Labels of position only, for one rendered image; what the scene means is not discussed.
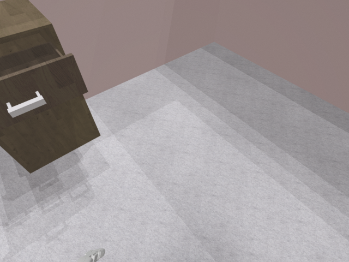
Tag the handle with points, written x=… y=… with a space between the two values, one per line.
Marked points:
x=26 y=106

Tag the drawer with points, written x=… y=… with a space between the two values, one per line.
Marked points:
x=40 y=68

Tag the cabinet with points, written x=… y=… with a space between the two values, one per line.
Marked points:
x=51 y=134

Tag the robot left hand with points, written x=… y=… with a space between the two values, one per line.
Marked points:
x=92 y=255

